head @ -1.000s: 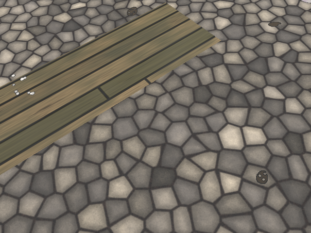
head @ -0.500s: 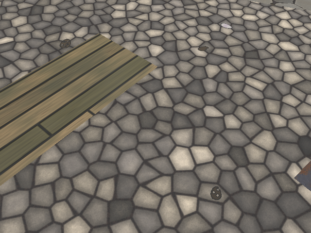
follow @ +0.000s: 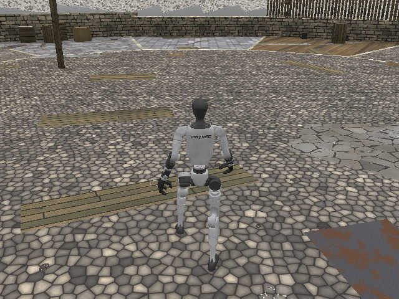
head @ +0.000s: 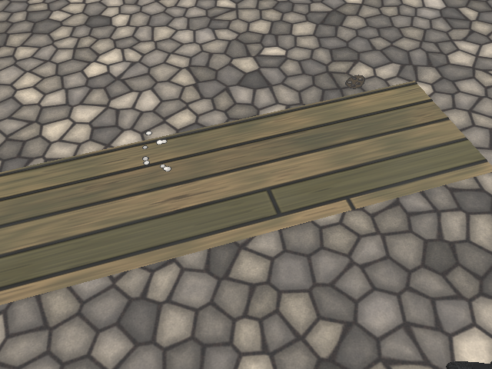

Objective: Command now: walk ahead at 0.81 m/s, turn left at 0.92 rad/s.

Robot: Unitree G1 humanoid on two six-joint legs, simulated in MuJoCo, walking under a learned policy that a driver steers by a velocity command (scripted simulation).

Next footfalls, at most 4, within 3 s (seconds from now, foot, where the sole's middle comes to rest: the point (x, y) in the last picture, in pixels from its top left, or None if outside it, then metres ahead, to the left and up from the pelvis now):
0.14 left None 0.28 0.15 -0.76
0.62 right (240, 272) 0.77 0.15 -0.76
1.06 left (179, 172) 1.16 0.42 -0.76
1.46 right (265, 142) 1.34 0.12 -0.76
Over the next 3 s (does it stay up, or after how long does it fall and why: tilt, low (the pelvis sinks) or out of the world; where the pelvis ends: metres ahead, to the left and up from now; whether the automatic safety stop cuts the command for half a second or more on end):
stays up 1.41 0.23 0.02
